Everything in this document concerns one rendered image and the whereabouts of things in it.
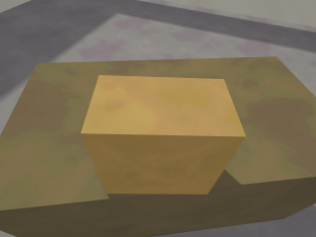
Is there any pedestal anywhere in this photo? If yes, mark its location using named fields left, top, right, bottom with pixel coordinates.
left=0, top=56, right=316, bottom=237

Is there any carton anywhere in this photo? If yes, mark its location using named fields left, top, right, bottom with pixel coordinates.
left=81, top=75, right=246, bottom=195

